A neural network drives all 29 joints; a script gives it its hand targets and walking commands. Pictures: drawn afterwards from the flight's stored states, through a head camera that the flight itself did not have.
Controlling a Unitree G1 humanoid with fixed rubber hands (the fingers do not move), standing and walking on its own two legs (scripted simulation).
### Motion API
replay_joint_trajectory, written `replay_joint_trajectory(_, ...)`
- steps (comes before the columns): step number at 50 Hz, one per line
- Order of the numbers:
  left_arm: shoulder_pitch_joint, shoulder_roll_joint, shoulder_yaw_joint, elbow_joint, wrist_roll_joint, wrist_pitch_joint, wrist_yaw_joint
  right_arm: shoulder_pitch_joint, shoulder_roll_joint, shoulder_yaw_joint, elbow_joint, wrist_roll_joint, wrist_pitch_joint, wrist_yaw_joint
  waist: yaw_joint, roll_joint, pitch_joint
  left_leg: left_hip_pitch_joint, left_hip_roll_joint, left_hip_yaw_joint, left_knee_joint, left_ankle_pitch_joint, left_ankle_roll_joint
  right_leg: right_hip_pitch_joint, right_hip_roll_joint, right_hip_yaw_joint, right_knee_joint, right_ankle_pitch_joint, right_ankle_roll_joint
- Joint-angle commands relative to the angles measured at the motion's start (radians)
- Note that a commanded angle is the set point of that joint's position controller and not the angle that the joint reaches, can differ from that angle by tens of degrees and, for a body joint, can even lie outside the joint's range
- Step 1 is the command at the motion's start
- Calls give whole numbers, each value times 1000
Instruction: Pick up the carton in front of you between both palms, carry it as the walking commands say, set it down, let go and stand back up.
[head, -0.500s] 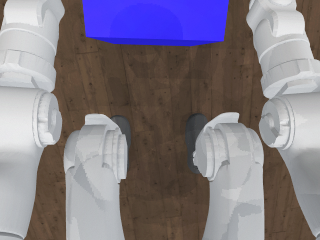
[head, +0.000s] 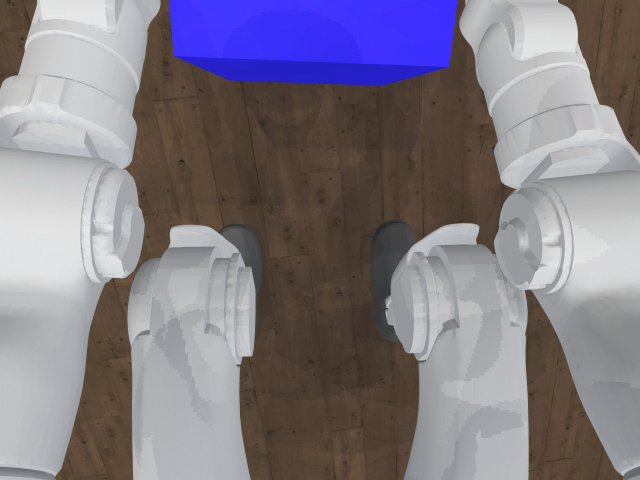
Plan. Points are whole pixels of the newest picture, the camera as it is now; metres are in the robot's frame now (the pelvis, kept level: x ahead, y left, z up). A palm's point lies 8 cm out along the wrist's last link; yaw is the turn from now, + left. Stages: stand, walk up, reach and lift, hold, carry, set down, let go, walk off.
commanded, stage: reach and lift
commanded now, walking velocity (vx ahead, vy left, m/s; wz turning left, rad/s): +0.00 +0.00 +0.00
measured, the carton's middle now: out of the picture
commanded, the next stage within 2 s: none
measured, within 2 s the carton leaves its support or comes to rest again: leaves its support in 0.26 s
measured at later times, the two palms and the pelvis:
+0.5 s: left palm out of the picture +0.53 +0.18 -0.05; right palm out of the picture +0.54 -0.12 -0.05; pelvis +0.01 +0.00 +0.03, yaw +1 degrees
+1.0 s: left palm out of the picture +0.49 +0.17 +0.10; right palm out of the picture +0.50 -0.13 +0.10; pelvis +0.01 +0.00 +0.15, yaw +2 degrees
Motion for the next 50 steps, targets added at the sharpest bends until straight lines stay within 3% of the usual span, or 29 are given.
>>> replay_joint_trajectory(1,-444,-739,-102,-155,44,36,-225,-495,703,128,-154,-54,36,222,6,32,-1107,505,-63,83,-156,240,17,519,65,-104,-117,241,-29)
replay_joint_trajectory(4,-405,-903,-71,-217,81,79,-303,-484,860,109,-209,-88,79,300,10,18,-1067,456,-74,108,-140,258,24,474,75,-124,-105,244,-33)
replay_joint_trajectory(7,-394,-978,-93,-278,62,102,-332,-478,932,140,-268,-72,101,324,15,16,-1126,464,-75,114,-129,319,26,489,75,-127,-93,301,-39)
replay_joint_trajectory(13,-462,-1096,-247,-539,-34,118,-302,-496,1085,290,-447,49,119,302,27,29,-1647,731,-87,131,-127,573,21,692,91,-140,-78,544,-38)
replay_joint_trajectory(17,-427,-1194,-301,-679,-30,166,-276,-487,1167,369,-600,44,167,284,29,63,-1977,918,-105,142,-157,687,10,748,107,-157,-125,605,-20)
replay_joint_trajectory(19,-359,-1235,-296,-685,-3,194,-265,-453,1186,376,-633,23,189,280,30,66,-1976,919,-114,145,-199,651,4,732,116,-160,-164,557,-15)
replay_joint_trajectory(21,-290,-1276,-270,-635,36,221,-268,-399,1200,348,-601,-21,211,286,19,61,-1853,833,-122,150,-257,538,1,681,118,-161,-220,457,-16)
replay_joint_trajectory(25,-187,-1307,-124,-428,151,261,-299,-295,1196,185,-430,-160,248,310,-15,54,-1479,616,-126,148,-376,255,0,541,117,-161,-337,216,-31)
replay_joint_trajectory(28,-183,-1304,-23,-360,225,272,-312,-285,1188,87,-369,-236,261,321,-21,55,-1390,565,-131,150,-450,160,7,536,118,-156,-410,139,-40)
replay_joint_trajectory(32,-200,-1292,43,-344,275,271,-317,-300,1194,43,-357,-270,266,334,-7,47,-1417,603,-132,151,-517,135,12,578,118,-147,-479,115,-40)
replay_joint_trajectory(36,-204,-1315,43,-363,286,282,-323,-304,1231,61,-368,-267,281,347,5,30,-1500,686,-133,153,-572,136,14,649,119,-146,-540,110,-35)
replay_joint_trajectory(44,-139,-1420,-86,-480,226,316,-336,-228,1330,193,-458,-208,313,366,10,28,-1695,900,-135,153,-660,250,4,836,126,-147,-634,210,-23)
replay_joint_trajectory(50,-23,-1471,-174,-533,188,324,-336,-99,1367,272,-497,-178,317,370,4,41,-1671,1010,-135,133,-735,319,-8,931,127,-130,-708,276,-19)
